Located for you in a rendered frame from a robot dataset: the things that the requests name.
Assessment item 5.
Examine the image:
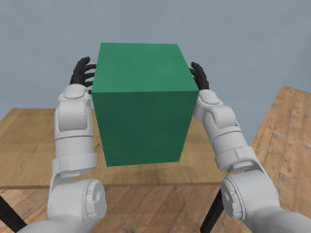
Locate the table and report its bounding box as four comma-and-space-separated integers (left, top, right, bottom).
0, 108, 245, 233

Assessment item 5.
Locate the robot right hand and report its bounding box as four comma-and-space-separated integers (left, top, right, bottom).
189, 62, 210, 90

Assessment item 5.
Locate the carton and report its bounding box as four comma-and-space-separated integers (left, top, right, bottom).
91, 43, 200, 167

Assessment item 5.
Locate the robot left forearm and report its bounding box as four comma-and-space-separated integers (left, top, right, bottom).
47, 83, 97, 216

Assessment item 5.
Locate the robot left hand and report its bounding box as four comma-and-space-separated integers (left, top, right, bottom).
69, 56, 96, 95

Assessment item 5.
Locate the left robot upper arm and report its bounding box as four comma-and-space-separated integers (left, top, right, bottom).
17, 178, 107, 233

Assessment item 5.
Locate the right robot upper arm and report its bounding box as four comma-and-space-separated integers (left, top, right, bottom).
220, 169, 311, 233

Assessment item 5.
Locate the robot right forearm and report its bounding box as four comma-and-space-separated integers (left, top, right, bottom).
193, 89, 280, 205

